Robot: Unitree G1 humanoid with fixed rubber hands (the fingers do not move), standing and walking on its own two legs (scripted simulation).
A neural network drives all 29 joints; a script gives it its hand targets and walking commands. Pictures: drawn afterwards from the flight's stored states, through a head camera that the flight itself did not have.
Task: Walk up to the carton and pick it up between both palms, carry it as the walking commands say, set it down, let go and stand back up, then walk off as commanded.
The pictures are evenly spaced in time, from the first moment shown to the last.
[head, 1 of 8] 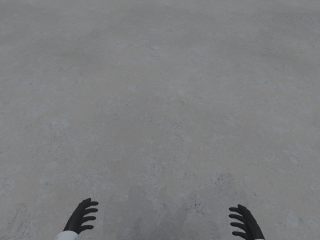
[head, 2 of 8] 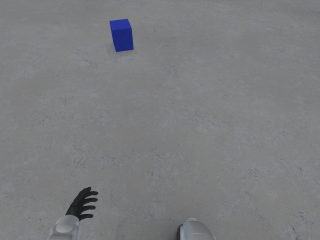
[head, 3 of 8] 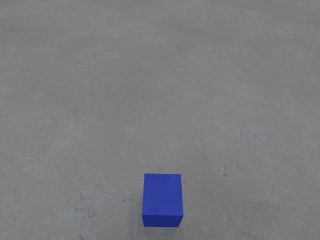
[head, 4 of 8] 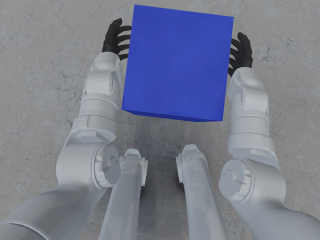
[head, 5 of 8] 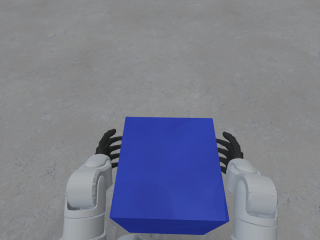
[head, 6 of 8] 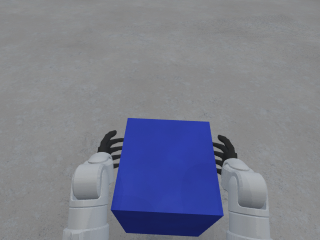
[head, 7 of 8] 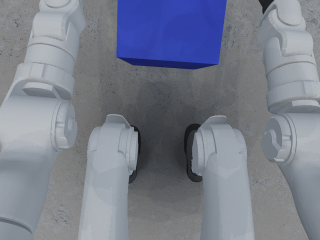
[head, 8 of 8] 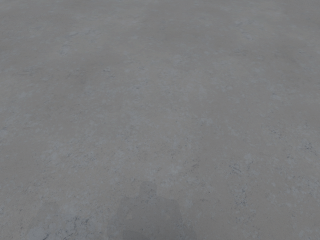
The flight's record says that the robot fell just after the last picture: no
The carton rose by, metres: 0.66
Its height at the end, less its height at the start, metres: +0.00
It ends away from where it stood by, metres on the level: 0.04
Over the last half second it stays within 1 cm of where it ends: yes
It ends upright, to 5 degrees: yes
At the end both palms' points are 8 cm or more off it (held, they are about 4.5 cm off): yes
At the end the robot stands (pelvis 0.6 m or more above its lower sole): yes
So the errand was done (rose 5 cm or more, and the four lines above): yes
